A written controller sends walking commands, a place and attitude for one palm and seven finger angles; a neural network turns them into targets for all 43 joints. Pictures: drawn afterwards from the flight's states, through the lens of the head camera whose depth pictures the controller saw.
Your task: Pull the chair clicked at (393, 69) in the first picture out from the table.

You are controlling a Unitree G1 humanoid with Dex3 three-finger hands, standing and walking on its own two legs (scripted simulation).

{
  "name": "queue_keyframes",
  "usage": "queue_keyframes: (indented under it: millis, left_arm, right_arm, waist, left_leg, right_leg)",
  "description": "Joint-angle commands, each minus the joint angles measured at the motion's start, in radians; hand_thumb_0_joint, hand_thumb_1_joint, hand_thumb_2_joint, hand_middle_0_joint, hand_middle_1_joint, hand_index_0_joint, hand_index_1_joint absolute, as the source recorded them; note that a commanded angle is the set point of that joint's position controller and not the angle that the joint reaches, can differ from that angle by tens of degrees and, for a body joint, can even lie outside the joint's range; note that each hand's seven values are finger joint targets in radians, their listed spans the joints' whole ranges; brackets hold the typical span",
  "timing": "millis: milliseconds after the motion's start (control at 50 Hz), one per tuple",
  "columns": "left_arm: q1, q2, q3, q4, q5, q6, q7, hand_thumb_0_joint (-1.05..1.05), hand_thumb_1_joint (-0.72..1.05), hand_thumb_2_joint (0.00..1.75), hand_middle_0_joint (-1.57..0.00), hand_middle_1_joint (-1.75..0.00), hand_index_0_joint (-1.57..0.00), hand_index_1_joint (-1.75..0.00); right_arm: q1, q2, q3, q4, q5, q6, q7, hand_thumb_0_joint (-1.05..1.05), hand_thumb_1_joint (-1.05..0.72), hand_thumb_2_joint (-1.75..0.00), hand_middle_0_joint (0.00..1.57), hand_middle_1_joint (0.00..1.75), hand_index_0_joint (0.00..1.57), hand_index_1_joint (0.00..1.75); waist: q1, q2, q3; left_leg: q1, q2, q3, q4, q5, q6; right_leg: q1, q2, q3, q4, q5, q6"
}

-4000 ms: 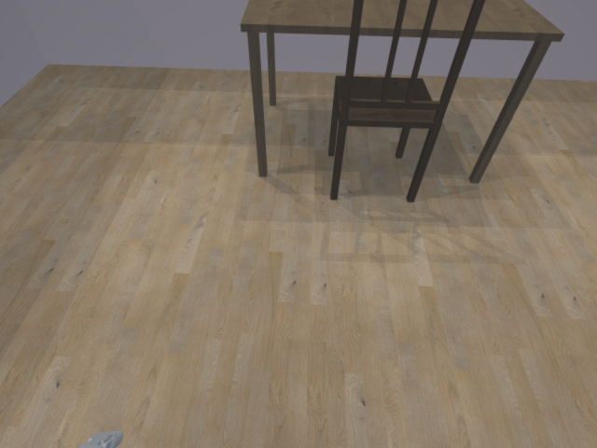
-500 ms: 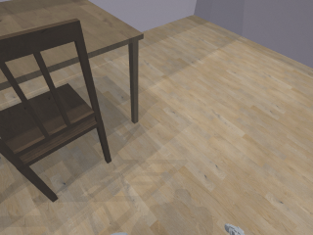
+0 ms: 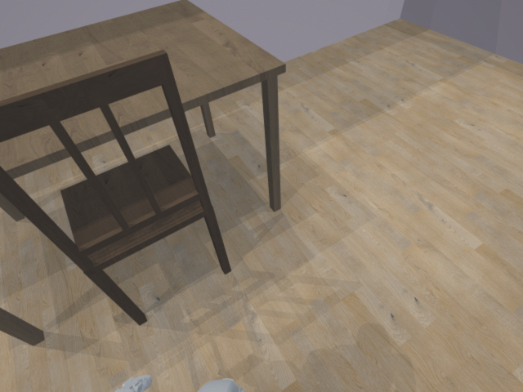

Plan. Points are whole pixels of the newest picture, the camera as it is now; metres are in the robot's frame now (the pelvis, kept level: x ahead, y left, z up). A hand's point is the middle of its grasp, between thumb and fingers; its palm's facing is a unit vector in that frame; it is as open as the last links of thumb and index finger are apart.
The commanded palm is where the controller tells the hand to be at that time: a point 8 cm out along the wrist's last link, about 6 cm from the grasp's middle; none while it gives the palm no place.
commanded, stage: turn to face it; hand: left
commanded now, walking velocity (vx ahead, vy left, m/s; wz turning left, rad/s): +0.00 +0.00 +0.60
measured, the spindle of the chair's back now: (95, 183) +0.58 +0.41 -0.05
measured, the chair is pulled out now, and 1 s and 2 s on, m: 0.00 0.00 0.00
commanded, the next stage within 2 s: take the last steps up to it in 0.84 s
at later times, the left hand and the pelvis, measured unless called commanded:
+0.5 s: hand out of the picture -0.04 +0.25 -0.18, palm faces +0.35 -0.90 -0.26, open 7.4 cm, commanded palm none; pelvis +0.00 +0.03 +0.00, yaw +18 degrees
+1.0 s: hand out of the picture +0.00 +0.19 -0.14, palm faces +0.48 -0.83 -0.28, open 7.4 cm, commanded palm none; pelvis +0.02 -0.02 +0.01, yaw +29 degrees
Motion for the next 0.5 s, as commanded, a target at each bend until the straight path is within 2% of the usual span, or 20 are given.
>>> queue_keyframes:
  millis: [0, 60, 100, 180, 240, 280, 300, 320, 340, 360, 380, 400, 420, 440, 460, 480]
  left_arm:
    - [-0.031, 0.155, 0.037, -0.084, -0.003, -0.028, 0.011, 0.0, 0.9, 0.9, -0.2, -0.3, -0.2, -0.3]
    - [0.068, 0.177, 0.039, -0.058, -0.001, -0.029, 0.011, 0.0, 0.9, 0.9, -0.2, -0.3, -0.2, -0.3]
    - [0.094, 0.199, 0.043, -0.052, 0.003, -0.026, 0.011, 0.0, 0.9, 0.9, -0.2, -0.3, -0.2, -0.3]
    - [0.113, 0.23, 0.051, -0.048, 0.01, -0.018, 0.007, 0.0, 0.9, 0.9, -0.2, -0.3, -0.2, -0.3]
    - [0.113, 0.256, 0.06, -0.048, 0.012, -0.011, 0.003, 0.0, 0.9, 0.9, -0.2, -0.3, -0.2, -0.3]
    - [0.101, 0.261, 0.064, -0.047, 0.009, -0.005, -0.001, 0.0, 0.9, 0.9, -0.2, -0.3, -0.2, -0.3]
    - [0.093, 0.26, 0.066, -0.048, 0.002, -0.002, -0.003, 0.0, 0.9, 0.9, -0.2, -0.3, -0.2, -0.3]
    - [0.095, 0.237, 0.064, -0.058, -0.006, 0.001, -0.007, 0.0, 0.9, 0.9, -0.2, -0.3, -0.2, -0.3]
    - [0.059, 0.167, 0.045, -0.108, -0.014, 0.0, -0.018, 0.0, 0.9, 0.9, -0.2, -0.3, -0.2, -0.3]
    - [-0.008, 0.171, 0.035, -0.134, -0.002, 0.012, -0.011, 0.0, 0.9, 0.9, -0.2, -0.3, -0.2, -0.3]
    - [-0.009, 0.179, 0.034, -0.139, 0.0, 0.018, -0.011, 0.0, 0.9, 0.9, -0.2, -0.3, -0.2, -0.3]
    - [-0.012, 0.161, 0.04, -0.117, 0.0, 0.017, -0.009, 0.0, 0.9, 0.9, -0.2, -0.3, -0.2, -0.3]
    - [0.0, 0.174, 0.045, -0.095, -0.004, 0.016, -0.012, 0.0, 0.9, 0.9, -0.2, -0.3, -0.2, -0.3]
    - [0.018, 0.183, 0.045, -0.082, -0.006, 0.015, -0.016, 0.0, 0.9, 0.9, -0.2, -0.3, -0.2, -0.3]
    - [0.047, 0.182, 0.045, -0.07, -0.006, 0.014, -0.019, 0.0, 0.9, 0.9, -0.2, -0.3, -0.2, -0.3]
    - [0.056, 0.181, 0.044, -0.063, -0.007, 0.013, -0.021, 0.0, 0.9, 0.9, -0.2, -0.3, -0.2, -0.3]
  right_arm:
    - [0.006, -0.06, -0.01, -0.078, 0.0, -0.023, 0.012, 0.0, -0.9, -0.9, 0.2, 0.3, 0.2, 0.3]
    - [-0.064, -0.058, -0.003, -0.1, 0.002, -0.021, 0.012, 0.0, -0.9, -0.9, 0.2, 0.3, 0.2, 0.3]
    - [-0.106, -0.054, 0.002, -0.116, 0.004, -0.019, 0.014, 0.0, -0.9, -0.9, 0.2, 0.3, 0.2, 0.3]
    - [-0.159, -0.051, 0.011, -0.14, 0.01, -0.025, 0.019, 0.0, -0.9, -0.9, 0.2, 0.3, 0.2, 0.3]
    - [-0.162, -0.06, 0.017, -0.156, 0.013, -0.034, 0.018, 0.0, -0.9, -0.9, 0.2, 0.3, 0.2, 0.3]
    - [-0.122, -0.072, 0.014, -0.154, 0.012, -0.04, 0.017, 0.0, -0.9, -0.9, 0.2, 0.3, 0.2, 0.3]
    - [-0.083, -0.094, 0.011, -0.147, 0.009, -0.046, 0.015, 0.0, -0.9, -0.9, 0.2, 0.3, 0.2, 0.3]
    - [-0.015, -0.157, -0.006, -0.134, 0.004, -0.057, 0.013, 0.0, -0.9, -0.9, 0.2, 0.3, 0.2, 0.3]
    - [0.048, -0.282, -0.036, -0.133, 0.0, -0.068, 0.005, 0.0, -0.9, -0.9, 0.2, 0.3, 0.2, 0.3]
    - [0.093, -0.308, -0.036, -0.107, 0.011, -0.06, -0.003, 0.0, -0.9, -0.9, 0.2, 0.3, 0.2, 0.3]
    - [0.069, -0.292, -0.027, -0.115, 0.011, -0.058, -0.007, 0.0, -0.9, -0.9, 0.2, 0.3, 0.2, 0.3]
    - [0.021, -0.253, -0.021, -0.121, 0.007, -0.066, -0.017, 0.0, -0.9, -0.9, 0.2, 0.3, 0.2, 0.3]
    - [-0.047, -0.225, -0.011, -0.133, 0.006, -0.066, -0.023, 0.0, -0.9, -0.9, 0.2, 0.3, 0.2, 0.3]
    - [-0.097, -0.202, 0.0, -0.149, 0.006, -0.067, -0.023, 0.0, -0.9, -0.9, 0.2, 0.3, 0.2, 0.3]
    - [-0.114, -0.189, 0.006, -0.154, 0.007, -0.071, -0.023, 0.0, -0.9, -0.9, 0.2, 0.3, 0.2, 0.3]
    - [-0.112, -0.187, 0.007, -0.157, 0.009, -0.073, -0.023, 0.0, -0.9, -0.9, 0.2, 0.3, 0.2, 0.3]
  waist:
    - [0.01, -0.207, 0.014]
    - [0.058, -0.217, -0.017]
    - [0.073, -0.215, -0.013]
    - [0.091, -0.259, -0.03]
    - [0.095, -0.283, -0.06]
    - [0.07, -0.262, -0.089]
    - [0.043, -0.22, -0.111]
    - [0.001, -0.072, -0.166]
    - [-0.041, 0.262, -0.177]
    - [-0.053, 0.203, -0.175]
    - [-0.031, 0.103, -0.145]
    - [-0.021, 0.164, -0.14]
    - [0.003, 0.173, -0.117]
    - [0.024, 0.16, -0.09]
    - [0.039, 0.141, -0.101]
    - [0.04, 0.101, -0.108]
  left_leg:
    - [-0.097, 0.069, 0.021, 0.212, 0.058, -0.028]
    - [-0.106, 0.075, 0.046, 0.12, 0.028, -0.044]
    - [-0.082, 0.076, 0.066, 0.048, 0.004, -0.044]
    - [-0.003, 0.073, 0.11, -0.123, -0.026, -0.034]
    - [0.077, 0.064, 0.137, -0.24, -0.029, -0.012]
    - [0.166, 0.051, 0.157, -0.377, 0.049, 0.002]
    - [0.257, 0.051, 0.152, -0.488, 0.15, 0.013]
    - [0.442, 0.121, 0.048, -0.604, 0.339, 0.049]
    - [0.603, 0.405, -0.343, -0.64, 0.778, 0.192]
    - [0.561, 0.471, -0.358, -0.632, 0.961, 0.276]
    - [0.516, 0.458, -0.283, -0.634, 0.875, 0.281]
    - [0.497, 0.385, -0.268, -0.633, 0.846, 0.257]
    - [0.462, 0.333, -0.204, -0.628, 0.817, 0.234]
    - [0.416, 0.289, -0.15, -0.631, 0.798, 0.212]
    - [0.427, 0.256, -0.121, -0.625, 0.803, 0.197]
    - [0.426, 0.247, -0.112, -0.627, 0.797, 0.195]
  right_leg:
    - [0.024, -0.26, 0.107, -0.255, 0.226, -0.06]
    - [0.138, -0.284, 0.08, -0.218, 0.376, -0.084]
    - [0.151, -0.301, 0.059, -0.209, 0.412, -0.094]
    - [0.166, -0.322, 0.017, -0.172, 0.474, -0.099]
    - [0.168, -0.338, 0.001, -0.127, 0.505, -0.094]
    - [0.158, -0.331, -0.041, -0.055, 0.481, -0.061]
    - [0.117, -0.313, -0.077, 0.023, 0.444, -0.025]
    - [-0.012, -0.272, -0.1, 0.206, 0.334, 0.028]
    - [-0.339, -0.11, -0.105, 0.449, -0.266, 0.115]
    - [-0.386, -0.084, 0.024, 0.567, -0.394, 0.109]
    - [-0.385, -0.107, 0.057, 0.608, -0.339, 0.097]
    - [-0.398, -0.098, 0.079, 0.629, -0.284, 0.105]
    - [-0.385, -0.092, 0.104, 0.644, -0.214, 0.109]
    - [-0.352, -0.086, 0.108, 0.634, -0.164, 0.11]
    - [-0.332, -0.071, 0.098, 0.62, -0.133, 0.113]
    - [-0.314, -0.063, 0.093, 0.594, -0.117, 0.115]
